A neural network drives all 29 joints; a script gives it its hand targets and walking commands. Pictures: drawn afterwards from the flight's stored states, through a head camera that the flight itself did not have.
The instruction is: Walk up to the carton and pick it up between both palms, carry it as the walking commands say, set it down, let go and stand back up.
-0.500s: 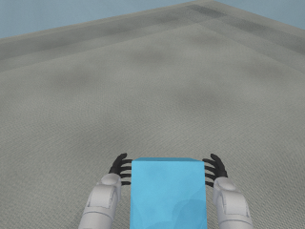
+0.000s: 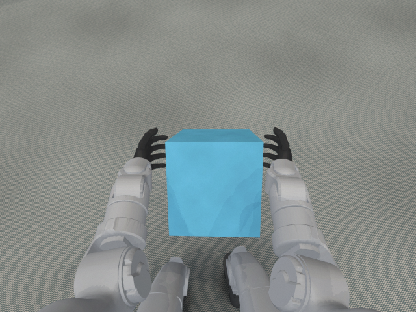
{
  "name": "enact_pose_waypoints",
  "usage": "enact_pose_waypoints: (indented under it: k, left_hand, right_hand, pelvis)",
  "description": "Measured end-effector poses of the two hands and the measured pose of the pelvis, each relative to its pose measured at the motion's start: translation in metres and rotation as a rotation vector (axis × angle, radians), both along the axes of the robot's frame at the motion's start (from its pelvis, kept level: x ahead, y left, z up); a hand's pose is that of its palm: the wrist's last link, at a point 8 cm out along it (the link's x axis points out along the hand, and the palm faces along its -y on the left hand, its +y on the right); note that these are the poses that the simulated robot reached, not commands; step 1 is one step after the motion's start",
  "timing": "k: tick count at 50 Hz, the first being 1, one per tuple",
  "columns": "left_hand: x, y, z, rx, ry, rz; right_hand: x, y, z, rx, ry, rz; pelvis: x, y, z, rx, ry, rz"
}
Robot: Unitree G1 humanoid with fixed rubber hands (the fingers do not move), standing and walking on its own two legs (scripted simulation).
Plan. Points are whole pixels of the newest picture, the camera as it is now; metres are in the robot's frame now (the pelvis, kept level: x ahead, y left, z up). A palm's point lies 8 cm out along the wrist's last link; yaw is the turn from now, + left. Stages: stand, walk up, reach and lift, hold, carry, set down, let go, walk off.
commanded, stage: set down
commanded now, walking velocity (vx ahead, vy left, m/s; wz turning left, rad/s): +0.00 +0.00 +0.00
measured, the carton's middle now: (215, 174) +0.42 -0.02 -0.13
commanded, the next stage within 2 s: none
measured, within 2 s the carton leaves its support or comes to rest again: neither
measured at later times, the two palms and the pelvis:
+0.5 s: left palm (160, 173) +0.42 +0.12 -0.13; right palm (268, 185) +0.39 -0.16 -0.14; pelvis -0.06 +0.05 -0.08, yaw +4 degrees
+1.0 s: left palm (165, 175) +0.47 +0.13 -0.24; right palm (253, 178) +0.46 -0.14 -0.25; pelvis -0.04 +0.05 -0.17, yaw +5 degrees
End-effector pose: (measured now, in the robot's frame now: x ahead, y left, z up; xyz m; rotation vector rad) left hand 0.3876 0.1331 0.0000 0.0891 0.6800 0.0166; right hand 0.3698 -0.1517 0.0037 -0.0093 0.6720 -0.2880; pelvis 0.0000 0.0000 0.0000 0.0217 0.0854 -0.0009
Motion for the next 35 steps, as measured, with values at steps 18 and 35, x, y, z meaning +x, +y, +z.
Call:
enact_pose_waypoints:
  k: [18, 35]
  left_hand:
    - [0.024, -0.009, -0.087, 0.052, 0.032, -0.06]
    - [0.04, -0.001, -0.211, -0.011, -0.007, 0.138]
  right_hand:
    - [0.003, -0.006, -0.106, 0.052, 0.024, -0.079]
    - [0.044, 0.012, -0.204, 0.016, -0.011, -0.076]
  pelvis:
    - [-0.042, 0.041, -0.056, 0.015, 0.154, 0.053]
    - [-0.066, 0.063, -0.137, -0.049, 0.12, 0.074]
